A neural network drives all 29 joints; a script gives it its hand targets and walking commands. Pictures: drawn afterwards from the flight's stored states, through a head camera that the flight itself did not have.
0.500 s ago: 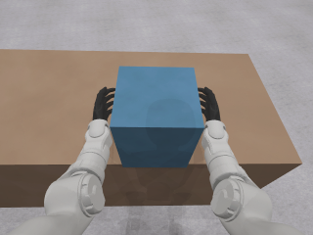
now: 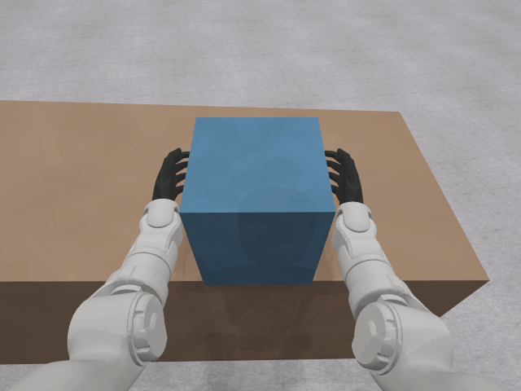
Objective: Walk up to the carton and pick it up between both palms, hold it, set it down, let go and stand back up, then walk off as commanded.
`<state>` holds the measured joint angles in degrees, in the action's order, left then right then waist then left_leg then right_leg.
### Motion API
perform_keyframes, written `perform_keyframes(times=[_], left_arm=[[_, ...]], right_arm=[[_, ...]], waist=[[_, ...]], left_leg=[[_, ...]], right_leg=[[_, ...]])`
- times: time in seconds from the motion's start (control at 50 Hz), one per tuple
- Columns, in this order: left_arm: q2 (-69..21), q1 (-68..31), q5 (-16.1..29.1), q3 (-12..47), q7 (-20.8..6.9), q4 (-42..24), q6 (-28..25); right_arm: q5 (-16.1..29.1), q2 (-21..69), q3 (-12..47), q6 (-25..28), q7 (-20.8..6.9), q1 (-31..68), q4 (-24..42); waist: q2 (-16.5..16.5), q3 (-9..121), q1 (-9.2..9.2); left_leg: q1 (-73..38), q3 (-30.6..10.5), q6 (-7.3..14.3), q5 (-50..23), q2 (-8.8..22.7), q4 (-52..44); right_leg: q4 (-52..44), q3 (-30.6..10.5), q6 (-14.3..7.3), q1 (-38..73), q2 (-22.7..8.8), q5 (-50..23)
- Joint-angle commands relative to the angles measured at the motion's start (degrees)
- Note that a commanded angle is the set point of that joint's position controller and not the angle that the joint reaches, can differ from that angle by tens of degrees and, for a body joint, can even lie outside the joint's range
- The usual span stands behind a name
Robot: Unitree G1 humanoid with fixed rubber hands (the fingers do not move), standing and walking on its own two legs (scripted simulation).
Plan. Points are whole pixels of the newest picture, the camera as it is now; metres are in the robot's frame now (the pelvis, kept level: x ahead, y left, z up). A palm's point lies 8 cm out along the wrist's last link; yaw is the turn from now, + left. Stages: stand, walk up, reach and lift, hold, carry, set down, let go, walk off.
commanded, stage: reach and lift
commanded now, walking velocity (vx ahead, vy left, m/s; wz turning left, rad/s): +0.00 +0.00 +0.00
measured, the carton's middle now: (257, 206) +0.43 +0.03 +0.02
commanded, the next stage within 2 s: none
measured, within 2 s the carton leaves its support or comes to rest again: neither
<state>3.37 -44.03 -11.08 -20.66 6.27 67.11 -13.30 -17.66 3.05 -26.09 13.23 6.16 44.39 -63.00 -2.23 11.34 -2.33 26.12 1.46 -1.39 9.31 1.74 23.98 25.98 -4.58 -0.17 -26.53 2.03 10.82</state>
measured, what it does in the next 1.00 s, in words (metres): stands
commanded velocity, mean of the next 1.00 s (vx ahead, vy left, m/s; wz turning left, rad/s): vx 0.00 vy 0.00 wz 0.00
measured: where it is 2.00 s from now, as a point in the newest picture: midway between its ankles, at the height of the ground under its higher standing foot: outside the picture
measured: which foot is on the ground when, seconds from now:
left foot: down 0.00-1.00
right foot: down 0.00-1.00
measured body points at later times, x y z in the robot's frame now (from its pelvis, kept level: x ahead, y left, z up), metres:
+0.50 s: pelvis -0.01 +0.00 +0.00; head -0.04 +0.01 +0.45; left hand +0.40 +0.18 +0.14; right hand +0.41 -0.12 +0.14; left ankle +0.02 +0.13 -0.74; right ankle +0.01 -0.11 -0.74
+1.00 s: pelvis -0.01 +0.00 +0.01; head -0.06 +0.03 +0.45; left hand +0.39 +0.18 +0.17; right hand +0.39 -0.12 +0.18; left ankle +0.02 +0.14 -0.74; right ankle +0.01 -0.11 -0.74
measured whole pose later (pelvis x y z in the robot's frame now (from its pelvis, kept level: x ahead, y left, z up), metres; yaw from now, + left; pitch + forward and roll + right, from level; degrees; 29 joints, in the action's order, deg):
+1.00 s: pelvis -0.01 +0.00 +0.01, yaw +0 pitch -1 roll +0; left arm 4.7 -44.4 -9.6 -13.7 4.6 39.2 26.7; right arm 8.2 -2.7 -5.4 -14.5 11.1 46.6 -50.0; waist -3.1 7.6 0.1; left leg 12.3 1.4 -1.4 9.1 1.7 21.9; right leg 22.8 -4.5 0.1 -12.1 1.8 10.1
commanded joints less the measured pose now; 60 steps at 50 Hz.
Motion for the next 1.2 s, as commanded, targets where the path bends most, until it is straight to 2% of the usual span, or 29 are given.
perform_keyframes(times=[0.0,0.02,0.04,0.06,0.12,0.14,0.18,0.22,0.28,0.32,0.34,0.36,0.42,0.44,0.46,0.5,0.6,0.68,0.7,0.74,0.76,0.82,0.86,0.9,0.96,0.98,1.08,1.12,1.18], left_arm=[[-40.82,-40.95,2.43,19.6,-6.53,-11.84,-1.35],[-40.28,-38.72,0.82,18.82,-6.96,-9.38,-0.53],[-40.19,-36.58,1.4,18.13,-7.5,-9.24,0.27],[-39.4,-40.05,1.71,19.02,-7.44,-9.28,0.5],[-40.92,-43.58,4.13,19.94,-7.63,-13.07,1.18],[-41.17,-48.06,4.89,20.71,-7.27,-13.62,1.02],[-42.06,-47.99,5.0,21.88,-7.13,-17.31,2.61],[-38.89,-45.78,6.4,19.8,-7.61,-11.38,4.65],[-43.5,-47.58,7.69,23.26,-7.06,-18.66,7.17],[-42.16,-50.43,8.97,23.46,-6.93,-22.79,9.27],[-43.37,-50.16,10.55,25.29,-6.75,-24.51,10.17],[-41.88,-49.93,10.1,25.05,-6.72,-23.78,10.97],[-44.46,-47.99,9.24,24.16,-7.39,-22.66,15.83],[-42.38,-44.92,7.47,20.62,-8.39,-19.49,17.48],[-44.54,-48.7,8.5,23.01,-8.06,-26.53,18.43],[-45.9,-45.89,8.06,23.32,-8.29,-26.98,21.15],[-43.18,-42.34,6.1,20.35,-8.56,-29.87,25.73],[-45.35,-42.68,7.68,25.07,-8.76,-34.88,29.3],[-43.25,-42.56,6.1,23.03,-9.13,-35.34,30.11],[-40.83,-36.85,3.12,19.09,-10.06,-30.55,32.79],[-43.02,-36.92,4.37,22.76,-10.11,-35.58,33.09],[-40.98,-38.92,4.58,22.52,-10.89,-36.02,35.1],[-42.62,-38.15,4.88,23.44,-10.82,-38.29,35.87],[-41.95,-40.95,5.82,23.25,-10.93,-41.34,36.13],[-46.17,-44.32,9.74,30.47,-9.79,-47.17,36.58],[-46.26,-42.39,10.16,30.99,-9.45,-48.34,37.39],[-41.11,-42.91,7.45,25.97,-10.12,-47.74,39.49],[-39.78,-39.28,5.06,22.05,-11.14,-38.37,41.47],[-40.27,-39.2,5.36,22.25,-11.3,-40.19,42.88]], right_arm=[[2.04,34.81,26.02,2.24,-8.73,35.41,10.27],[3.17,34.45,25.52,1.65,-8.71,34.18,8.63],[5.47,34.78,27.72,0.59,-8.66,35.24,10.61],[5.09,34.51,26.1,-0.29,-8.55,36.09,8.64],[7.82,36.77,30.88,-1.37,-8.06,39.2,13.88],[8.54,37.1,29.93,-1.6,-8.03,42.74,13.76],[11.85,37.73,32.71,-3.0,-8.02,43.25,14.29],[15.27,37.05,34.64,-5.42,-8.31,45.23,16.09],[18.4,37.72,36.42,-6.12,-7.5,46.75,18.41],[21.86,37.71,39.42,-7.97,-7.12,50.28,21.98],[22.3,37.58,40.24,-9.17,-6.97,48.85,23.76],[23.39,38.13,41.46,-9.58,-6.58,50.38,24.7],[24.36,34.67,37.97,-12.51,-6.36,52.13,23.68],[24.23,35.04,36.72,-13.76,-5.68,52.21,23.72],[24.3,35.43,36.68,-14.09,-5.48,52.0,24.68],[25.3,32.45,34.7,-14.86,-4.92,52.45,25.47],[26.76,33.31,38.68,-17.09,-4.62,54.36,31.53],[27.81,30.6,36.98,-18.35,-3.84,55.12,34.12],[28.9,31.68,38.66,-18.69,-3.57,56.31,34.08],[28.34,29.72,36.61,-20.99,-3.22,51.91,30.06],[28.93,28.57,37.08,-20.35,-3.56,52.88,34.61],[28.68,29.41,36.01,-22.29,-2.45,51.98,33.55],[29.63,30.63,38.03,-22.59,-2.48,54.81,37.09],[30.94,31.44,37.82,-23.58,-2.18,52.86,34.76],[32.8,31.97,40.7,-23.18,-1.91,57.13,43.54],[34.32,31.61,42.54,-23.7,-1.55,56.2,45.57],[33.38,31.12,40.23,-28.17,-1.57,49.48,36.95],[31.64,28.9,37.43,-28.71,-1.81,51.78,32.51],[32.94,29.98,39.79,-28.77,-2.33,55.62,38.01]], waist=[[3.21,32.49,0.41],[4.38,29.73,1.34],[2.01,27.29,-0.16],[2.59,25.37,1.46],[0.0,27.42,0.64],[2.07,29.71,1.71],[3.58,27.99,0.56],[-0.59,25.14,-1.11],[3.09,28.21,0.27],[2.49,30.62,-1.76],[2.1,30.26,-0.14],[0.95,28.26,-1.02],[1.61,21.9,0.59],[0.13,18.66,-0.43],[1.37,23.32,1.26],[3.74,21.89,2.42],[1.6,21.54,-0.14],[4.15,24.07,2.24],[4.0,22.68,0.28],[2.82,16.67,0.09],[4.08,19.83,1.56],[4.06,17.11,3.49],[4.03,19.62,2.11],[3.29,18.44,2.73],[7.76,28.41,4.51],[5.9,29.32,4.07],[5.06,18.91,4.13],[2.73,10.94,4.5],[1.63,11.76,2.63]], left_leg=[[-20.22,2.06,-1.98,-21.42,-1.48,-0.18],[-21.5,1.97,-1.82,-20.32,-1.43,-0.38],[-20.07,1.99,-0.85,-18.86,-1.9,-0.83],[-18.29,1.56,-0.83,-13.39,-1.55,-1.89],[-18.06,0.96,-0.3,-14.78,-2.17,-1.77],[-17.77,0.64,-0.4,-13.29,-2.31,-1.5],[-20.22,0.31,-0.51,-16.4,-2.57,-0.69],[-17.61,0.3,1.37,-9.69,-2.57,-2.29],[-21.57,-0.93,0.65,-14.01,-2.83,-1.2],[-22.88,-0.74,0.62,-15.02,-2.74,-0.38],[-23.65,-1.5,0.27,-15.53,-2.75,-0.79],[-22.2,-1.38,0.5,-15.81,-3.03,-0.33],[-25.14,-2.13,0.66,-10.07,-2.49,-2.58],[-23.12,-0.51,1.64,-8.38,-2.42,-2.52],[-25.98,-1.29,1.06,-11.34,-2.89,-2.83],[-28.54,-2.03,0.12,-15.88,-2.67,-2.17],[-26.89,-1.8,0.7,-14.11,-3.5,-3.45],[-31.06,-1.84,-0.64,-20.09,-3.33,-2.2],[-29.36,-1.2,-0.15,-16.81,-3.82,-2.44],[-28.33,-1.17,0.85,-12.29,-3.84,-4.08],[-30.02,-1.56,0.32,-17.15,-3.41,-2.97],[-28.83,-1.49,0.48,-11.9,-4.31,-3.74],[-28.8,-1.75,0.28,-14.04,-3.89,-3.37],[-30.27,-1.79,0.35,-15.31,-3.74,-3.08],[-32.65,-3.26,-1.38,-19.36,-3.95,-1.56],[-34.12,-2.94,-1.11,-22.87,-3.86,-0.92],[-29.8,-2.77,-0.03,-10.52,-4.01,-3.83],[-26.86,-1.88,1.3,-3.36,-3.9,-6.46],[-27.63,-2.01,2.3,-4.38,-3.79,-6.72]], right_leg=[[-5.16,7.76,1.21,23.31,0.43,-24.11],[-6.08,7.62,1.22,21.59,0.26,-21.78],[-6.75,6.32,1.62,24.49,-0.12,-21.13],[-6.83,6.37,1.36,23.37,-0.4,-15.97],[-6.45,5.98,1.95,26.37,-0.05,-18.82],[-6.92,5.99,1.51,25.32,-0.47,-16.67],[-6.76,6.52,1.21,23.87,-0.29,-17.38],[-7.62,4.77,2.32,24.15,-1.17,-12.37],[-7.93,5.27,1.57,23.96,-0.25,-15.26],[-7.98,4.72,1.6,23.65,-0.02,-14.87],[-7.93,5.04,1.71,23.51,0.54,-14.7],[-7.72,4.68,1.94,24.03,0.33,-16.19],[-10.47,5.04,1.14,19.5,0.77,-4.65],[-10.79,4.26,1.86,21.19,-0.2,-6.26],[-10.2,4.67,1.75,22.98,0.3,-7.75],[-10.64,4.89,1.23,22.39,0.48,-11.17],[-10.17,4.41,2.77,26.22,0.27,-14.95],[-10.05,4.87,2.26,26.06,1.41,-17.3],[-10.68,4.61,2.5,26.67,0.75,-14.48],[-11.72,4.33,2.71,25.79,0.23,-11.04],[-10.73,4.65,2.34,26.35,1.23,-13.29],[-12.15,4.33,3.14,26.89,0.29,-10.87],[-10.95,4.81,2.92,27.02,0.86,-11.7],[-11.56,4.96,2.79,25.9,1.05,-11.61],[-9.96,5.39,2.0,27.66,1.68,-16.71],[-9.69,4.89,2.49,28.3,2.09,-21.05],[-11.84,4.74,2.88,23.68,1.08,-7.69],[-13.55,5.33,2.73,21.04,0.46,-0.49],[-13.37,4.99,2.86,20.66,0.61,-0.33]])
